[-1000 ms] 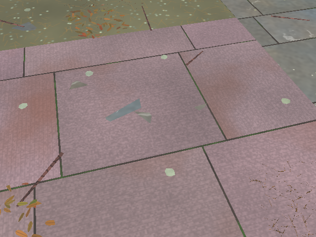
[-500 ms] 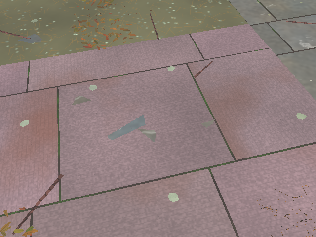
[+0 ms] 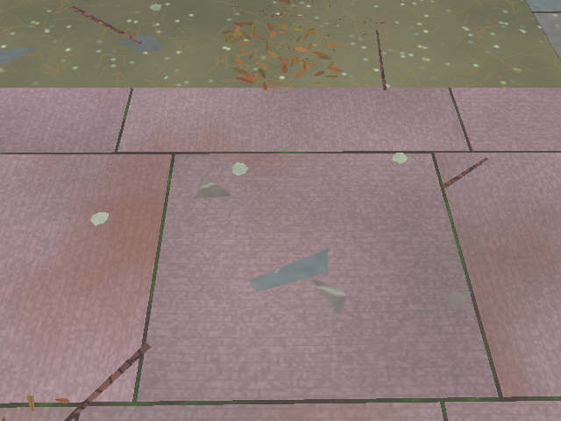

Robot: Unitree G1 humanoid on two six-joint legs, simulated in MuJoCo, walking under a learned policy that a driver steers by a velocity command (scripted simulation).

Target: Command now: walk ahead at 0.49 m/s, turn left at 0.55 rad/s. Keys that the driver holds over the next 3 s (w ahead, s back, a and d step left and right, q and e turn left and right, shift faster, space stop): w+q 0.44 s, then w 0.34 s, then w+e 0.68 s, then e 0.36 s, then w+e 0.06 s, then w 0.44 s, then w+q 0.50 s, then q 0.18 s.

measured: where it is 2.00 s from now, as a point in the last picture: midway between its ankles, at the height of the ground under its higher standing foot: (225, 249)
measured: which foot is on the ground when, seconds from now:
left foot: down 0.00-0.30, up 0.32-0.78, down 0.80-1.00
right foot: up 0.00-0.28, down 0.30-0.80, up 0.82-1.00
